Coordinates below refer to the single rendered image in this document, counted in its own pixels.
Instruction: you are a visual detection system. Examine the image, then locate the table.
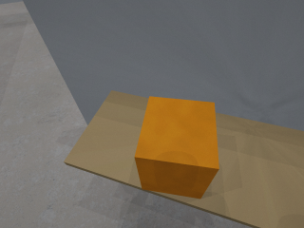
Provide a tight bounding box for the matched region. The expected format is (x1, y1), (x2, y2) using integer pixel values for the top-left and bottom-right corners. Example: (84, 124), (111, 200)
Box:
(64, 90), (304, 228)

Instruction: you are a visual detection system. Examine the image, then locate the carton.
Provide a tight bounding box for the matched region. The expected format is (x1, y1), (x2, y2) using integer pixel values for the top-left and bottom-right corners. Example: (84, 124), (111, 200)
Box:
(134, 96), (219, 199)

